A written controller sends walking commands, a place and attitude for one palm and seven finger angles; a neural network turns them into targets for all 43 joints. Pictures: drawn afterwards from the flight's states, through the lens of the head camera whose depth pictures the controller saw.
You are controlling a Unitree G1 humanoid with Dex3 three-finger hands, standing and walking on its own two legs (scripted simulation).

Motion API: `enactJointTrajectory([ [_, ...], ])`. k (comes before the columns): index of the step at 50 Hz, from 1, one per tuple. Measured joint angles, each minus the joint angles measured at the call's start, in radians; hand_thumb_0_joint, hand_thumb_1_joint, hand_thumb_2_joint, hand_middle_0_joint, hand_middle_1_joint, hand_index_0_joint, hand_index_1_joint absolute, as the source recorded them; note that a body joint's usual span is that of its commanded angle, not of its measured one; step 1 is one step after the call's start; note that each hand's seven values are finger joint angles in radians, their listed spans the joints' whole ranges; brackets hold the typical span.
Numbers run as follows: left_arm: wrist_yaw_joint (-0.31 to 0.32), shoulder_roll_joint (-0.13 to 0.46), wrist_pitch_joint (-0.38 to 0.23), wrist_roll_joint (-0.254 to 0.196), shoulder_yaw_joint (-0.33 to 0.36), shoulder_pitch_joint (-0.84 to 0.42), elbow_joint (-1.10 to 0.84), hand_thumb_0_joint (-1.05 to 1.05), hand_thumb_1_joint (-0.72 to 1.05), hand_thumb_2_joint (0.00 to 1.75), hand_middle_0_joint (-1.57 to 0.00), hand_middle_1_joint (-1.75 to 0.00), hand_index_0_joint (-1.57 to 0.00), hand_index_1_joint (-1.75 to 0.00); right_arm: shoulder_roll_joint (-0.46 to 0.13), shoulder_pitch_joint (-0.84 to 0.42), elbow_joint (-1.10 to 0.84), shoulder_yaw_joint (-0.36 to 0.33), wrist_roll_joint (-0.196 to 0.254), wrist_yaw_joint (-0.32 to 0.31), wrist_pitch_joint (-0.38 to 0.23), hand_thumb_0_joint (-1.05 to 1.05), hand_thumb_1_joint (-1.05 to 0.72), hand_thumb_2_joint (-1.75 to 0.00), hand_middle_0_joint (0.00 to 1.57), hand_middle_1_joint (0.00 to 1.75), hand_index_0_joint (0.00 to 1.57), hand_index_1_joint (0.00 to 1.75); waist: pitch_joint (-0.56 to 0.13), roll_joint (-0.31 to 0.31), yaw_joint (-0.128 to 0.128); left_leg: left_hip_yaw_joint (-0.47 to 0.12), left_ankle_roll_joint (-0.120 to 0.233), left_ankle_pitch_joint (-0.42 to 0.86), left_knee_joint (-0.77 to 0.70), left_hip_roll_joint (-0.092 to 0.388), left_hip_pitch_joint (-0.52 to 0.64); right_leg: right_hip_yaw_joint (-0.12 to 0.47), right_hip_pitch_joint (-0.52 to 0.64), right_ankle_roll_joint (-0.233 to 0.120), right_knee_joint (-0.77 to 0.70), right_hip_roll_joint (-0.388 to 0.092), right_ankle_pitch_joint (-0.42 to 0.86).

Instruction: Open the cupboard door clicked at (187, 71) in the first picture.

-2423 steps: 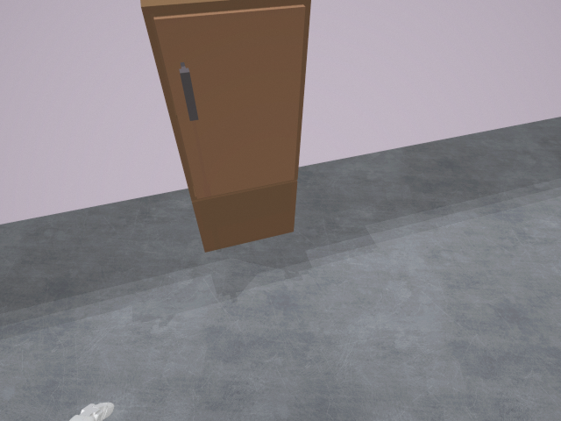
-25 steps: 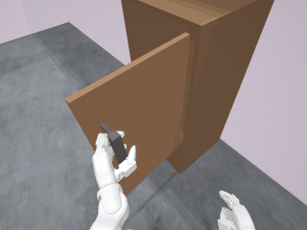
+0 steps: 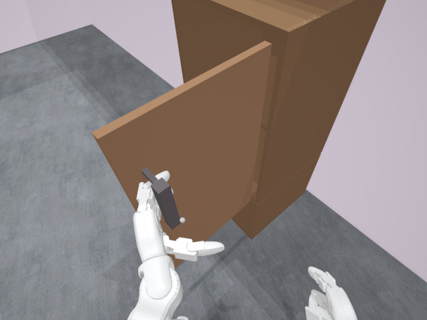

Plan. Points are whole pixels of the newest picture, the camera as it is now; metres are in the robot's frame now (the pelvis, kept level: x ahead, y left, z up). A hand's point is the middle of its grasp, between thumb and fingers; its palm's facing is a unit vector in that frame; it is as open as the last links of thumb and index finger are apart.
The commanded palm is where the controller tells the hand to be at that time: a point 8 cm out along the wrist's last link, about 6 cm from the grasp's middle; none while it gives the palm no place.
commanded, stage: open thumb and fingers to let go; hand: left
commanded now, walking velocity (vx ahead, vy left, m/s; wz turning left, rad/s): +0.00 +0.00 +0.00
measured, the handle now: (160, 198) +0.33 +0.11 +0.06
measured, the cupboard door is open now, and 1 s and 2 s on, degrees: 93 97 97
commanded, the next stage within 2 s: slide the hand sideways off the handle in 0.06 s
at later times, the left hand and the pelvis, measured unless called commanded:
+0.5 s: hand (181, 243) +0.24 +0.06 +0.07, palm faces -0.11 -0.99 +0.08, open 16.3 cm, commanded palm +0.22 +0.12 +0.06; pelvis -0.01 +0.05 -0.01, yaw -2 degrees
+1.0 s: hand (157, 265) +0.21 +0.10 +0.06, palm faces -0.06 -1.00 +0.02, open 16.1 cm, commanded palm +0.17 +0.16 +0.06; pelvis +0.00 +0.05 -0.01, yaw -3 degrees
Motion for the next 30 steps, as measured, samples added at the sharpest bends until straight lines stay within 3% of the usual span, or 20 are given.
enactJointTrajectory([
  [10,-0.008,0.01,0.018,0.008,-0.033,-0.019,0.008,-0.01,-0.5,0.3,-0.33,-0.54,-0.32,-0.59,0.005,-0.012,-0.015,0.012,0.002,0.014,0.002,0.01,-0.91,-0.9,0.2,0.3,0.2,0.3,-0.004,0.005,0.003,0.01,0.023,-0.013,0.03,-0.006,-0.012,0.009,-0.007,0.02,0.015,-0.007,-0.001],
  [13,-0.18,0.058,-0.03,0.006,-0.026,-0.009,-0.004,-0.01,-0.5,0.3,-0.3,-0.48,-0.26,-0.52,-0.003,-0.002,-0.038,0.016,0.013,0.021,0.001,0.01,-0.91,-0.9,0.2,0.3,0.2,0.3,0.009,0.002,0.01,0.014,0.033,-0.014,0.047,-0.013,-0.028,0.011,-0.022,0.026,0.036,-0.015,-0.005],
  [16,-0.362,0.122,-0.066,-0.038,-0.041,-0.001,-0.02,-0.01,-0.5,0.3,-0.25,-0.41,-0.19,-0.44,-0.017,0.013,-0.057,0.013,0.03,0.019,-0.003,0.01,-0.91,-0.9,0.2,0.3,0.2,0.3,0.021,0.014,0.017,0.018,0.042,-0.019,0.067,-0.015,-0.037,0.014,-0.029,0.035,0.05,-0.018,-0.005],
  [19,-0.446,0.127,-0.069,-0.103,-0.062,0.015,-0.036,-0.01,-0.5,0.3,-0.21,-0.37,-0.15,-0.39,-0.025,0.026,-0.074,0.014,0.049,0.01,-0.008,0.01,-0.91,-0.9,0.2,0.3,0.21,0.3,0.032,0.028,0.014,0.028,0.052,-0.022,0.072,-0.013,-0.03,0.024,-0.022,0.045,0.048,-0.016,-0.001],
  [21,-0.442,0.103,-0.062,-0.125,-0.069,0.032,-0.049,-0.01,-0.5,0.3,-0.19,-0.34,-0.14,-0.36,-0.024,0.035,-0.085,0.017,0.054,0.008,-0.011,0.01,-0.91,-0.9,0.2,0.3,0.2,0.3,0.035,0.028,0.01,0.039,0.059,-0.022,0.068,-0.012,-0.023,0.035,-0.019,0.052,0.044,-0.016,0.004],
  [23,-0.411,0.075,-0.053,-0.117,-0.075,0.052,-0.067,-0.01,-0.5,0.3,-0.17,-0.33,-0.14,-0.34,-0.02,0.047,-0.099,0.02,0.053,0.012,-0.011,0.01,-0.91,-0.9,0.2,0.3,0.2,0.3,0.033,0.02,0.006,0.05,0.064,-0.022,0.065,-0.012,-0.021,0.046,-0.021,0.057,0.044,-0.017,0.006],
  [30,-0.314,0.065,-0.053,0.002,-0.102,0.115,-0.127,-0.01,-0.5,0.3,-0.16,-0.31,-0.17,-0.32,-0.006,0.068,-0.138,0.023,0.041,0.043,0.01,0.01,-0.9,-0.9,0.2,0.3,0.2,0.3,0.016,-0.002,0.001,0.069,0.076,-0.039,0.098,-0.011,-0.045,0.064,-0.051,0.066,0.079,-0.017,-0.006],
])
